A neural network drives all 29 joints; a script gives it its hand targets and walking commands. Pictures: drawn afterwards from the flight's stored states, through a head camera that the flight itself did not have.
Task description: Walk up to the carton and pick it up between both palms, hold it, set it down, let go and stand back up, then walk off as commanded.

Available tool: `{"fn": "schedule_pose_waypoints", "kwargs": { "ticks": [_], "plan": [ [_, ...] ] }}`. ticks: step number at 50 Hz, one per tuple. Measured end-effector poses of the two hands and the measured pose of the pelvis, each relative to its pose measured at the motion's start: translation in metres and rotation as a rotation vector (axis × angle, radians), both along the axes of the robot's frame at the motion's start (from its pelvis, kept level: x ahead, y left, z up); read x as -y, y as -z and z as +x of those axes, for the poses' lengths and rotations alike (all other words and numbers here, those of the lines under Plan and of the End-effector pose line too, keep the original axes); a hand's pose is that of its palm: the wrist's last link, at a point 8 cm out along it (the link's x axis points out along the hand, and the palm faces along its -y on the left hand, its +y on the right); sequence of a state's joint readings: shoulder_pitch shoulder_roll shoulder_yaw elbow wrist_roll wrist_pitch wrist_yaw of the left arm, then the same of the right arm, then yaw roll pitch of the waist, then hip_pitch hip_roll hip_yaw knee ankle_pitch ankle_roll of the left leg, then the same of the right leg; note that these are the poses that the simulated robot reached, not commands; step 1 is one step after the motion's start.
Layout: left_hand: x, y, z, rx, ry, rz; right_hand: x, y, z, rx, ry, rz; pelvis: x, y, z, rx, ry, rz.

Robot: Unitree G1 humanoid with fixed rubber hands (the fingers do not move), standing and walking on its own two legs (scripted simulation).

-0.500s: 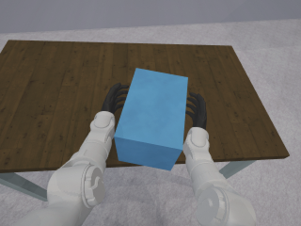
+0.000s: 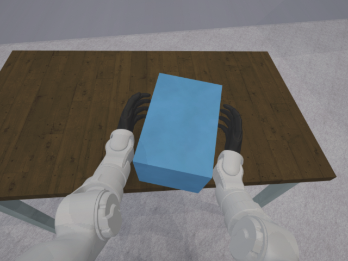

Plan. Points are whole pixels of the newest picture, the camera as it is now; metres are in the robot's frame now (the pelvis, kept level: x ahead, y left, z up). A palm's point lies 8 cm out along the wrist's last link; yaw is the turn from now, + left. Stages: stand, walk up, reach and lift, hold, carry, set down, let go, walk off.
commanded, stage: reach and lift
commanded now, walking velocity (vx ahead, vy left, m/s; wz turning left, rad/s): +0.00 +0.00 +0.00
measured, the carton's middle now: (179, 134) +0.42 -0.01 +0.02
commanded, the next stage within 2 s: none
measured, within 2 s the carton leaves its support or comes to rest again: neither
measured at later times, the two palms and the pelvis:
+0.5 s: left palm (127, 131) +0.41 +0.12 +0.05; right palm (233, 144) +0.37 -0.13 +0.05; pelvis -0.01 +0.00 +0.00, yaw +0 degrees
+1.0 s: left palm (117, 119) +0.38 +0.13 +0.12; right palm (241, 121) +0.37 -0.12 +0.14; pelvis -0.03 +0.00 +0.00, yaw +0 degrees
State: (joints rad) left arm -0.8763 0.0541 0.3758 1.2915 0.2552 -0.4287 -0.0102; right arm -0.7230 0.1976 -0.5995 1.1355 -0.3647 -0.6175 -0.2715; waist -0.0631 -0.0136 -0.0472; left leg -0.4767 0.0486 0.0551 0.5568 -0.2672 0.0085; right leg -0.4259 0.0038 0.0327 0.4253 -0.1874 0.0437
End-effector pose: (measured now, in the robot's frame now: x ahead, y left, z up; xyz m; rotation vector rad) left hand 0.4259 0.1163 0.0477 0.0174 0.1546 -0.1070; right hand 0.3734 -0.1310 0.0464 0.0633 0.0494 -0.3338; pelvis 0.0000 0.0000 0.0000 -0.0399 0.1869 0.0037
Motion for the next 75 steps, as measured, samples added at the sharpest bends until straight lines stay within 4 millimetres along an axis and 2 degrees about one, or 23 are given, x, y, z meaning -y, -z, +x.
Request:
{"fn": "schedule_pose_waypoints", "kwargs": {
  "ticks": [14, 27, 33, 39, 53, 75],
  "plan": [
    [0.004, 0.000, -0.005, -0.002, -0.026, -0.006, 0.004, -0.001, -0.002, -0.004, -0.015, -0.014, 0.000, 0.000, -0.003, 0.004, 0.000, 0.000],
    [0.000, -0.001, -0.021, -0.031, -0.073, 0.026, 0.001, -0.008, -0.007, -0.040, -0.063, -0.016, 0.001, 0.000, -0.010, 0.014, 0.000, 0.001],
    [-0.001, -0.015, -0.028, -0.048, -0.088, 0.058, 0.000, -0.023, -0.009, -0.061, -0.079, -0.005, 0.001, 0.000, -0.013, 0.019, -0.001, 0.001],
    [-0.003, -0.040, -0.032, -0.036, -0.104, 0.062, -0.002, -0.051, -0.009, -0.048, -0.095, 0.008, 0.001, 0.000, -0.018, 0.043, -0.001, 0.001],
    [-0.010, -0.081, -0.043, -0.094, -0.148, 0.076, -0.008, -0.102, -0.006, -0.106, -0.144, 0.044, 0.001, -0.001, -0.026, 0.120, -0.005, 0.002],
    [-0.004, -0.122, -0.062, -0.146, -0.195, 0.085, -0.002, -0.131, -0.016, -0.161, -0.186, 0.047, 0.001, -0.001, -0.032, 0.193, -0.008, 0.002]
  ]
}}
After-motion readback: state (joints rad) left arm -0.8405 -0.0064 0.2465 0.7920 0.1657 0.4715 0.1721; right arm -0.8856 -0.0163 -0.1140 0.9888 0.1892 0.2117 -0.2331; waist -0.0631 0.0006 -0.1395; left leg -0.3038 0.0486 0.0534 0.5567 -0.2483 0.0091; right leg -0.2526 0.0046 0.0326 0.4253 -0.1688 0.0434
